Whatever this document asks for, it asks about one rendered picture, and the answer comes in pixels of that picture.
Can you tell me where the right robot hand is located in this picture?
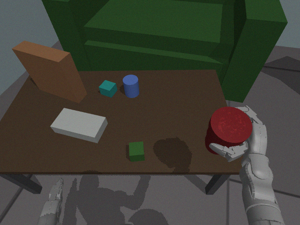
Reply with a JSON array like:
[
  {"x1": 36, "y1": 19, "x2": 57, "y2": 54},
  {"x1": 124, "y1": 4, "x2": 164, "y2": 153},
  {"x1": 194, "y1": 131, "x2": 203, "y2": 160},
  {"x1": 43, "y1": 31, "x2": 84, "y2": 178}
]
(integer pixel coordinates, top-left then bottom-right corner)
[{"x1": 209, "y1": 105, "x2": 267, "y2": 162}]

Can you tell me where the left robot hand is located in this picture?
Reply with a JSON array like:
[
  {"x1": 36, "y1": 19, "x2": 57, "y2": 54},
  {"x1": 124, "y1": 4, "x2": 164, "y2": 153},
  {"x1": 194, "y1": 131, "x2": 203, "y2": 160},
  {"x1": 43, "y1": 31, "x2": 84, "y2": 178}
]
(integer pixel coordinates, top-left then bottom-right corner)
[{"x1": 37, "y1": 178, "x2": 64, "y2": 225}]

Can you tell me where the right robot arm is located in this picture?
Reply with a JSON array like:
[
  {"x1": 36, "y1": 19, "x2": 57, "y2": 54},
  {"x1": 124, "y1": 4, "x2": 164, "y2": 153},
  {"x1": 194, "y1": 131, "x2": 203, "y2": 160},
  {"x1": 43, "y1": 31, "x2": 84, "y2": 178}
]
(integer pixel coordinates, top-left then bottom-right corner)
[{"x1": 239, "y1": 153, "x2": 285, "y2": 225}]

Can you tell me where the sofa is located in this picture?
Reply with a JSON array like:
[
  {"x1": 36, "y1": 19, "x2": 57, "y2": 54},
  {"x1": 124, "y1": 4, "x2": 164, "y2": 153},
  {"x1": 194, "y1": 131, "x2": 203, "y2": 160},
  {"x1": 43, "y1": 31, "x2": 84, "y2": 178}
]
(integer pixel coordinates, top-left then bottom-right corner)
[{"x1": 42, "y1": 0, "x2": 288, "y2": 103}]

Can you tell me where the coffee table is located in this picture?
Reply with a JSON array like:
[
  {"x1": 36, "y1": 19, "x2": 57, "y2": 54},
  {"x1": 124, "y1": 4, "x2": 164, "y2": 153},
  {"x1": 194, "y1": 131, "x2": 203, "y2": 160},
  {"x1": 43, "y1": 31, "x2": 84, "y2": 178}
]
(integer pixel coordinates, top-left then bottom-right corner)
[{"x1": 0, "y1": 69, "x2": 243, "y2": 195}]

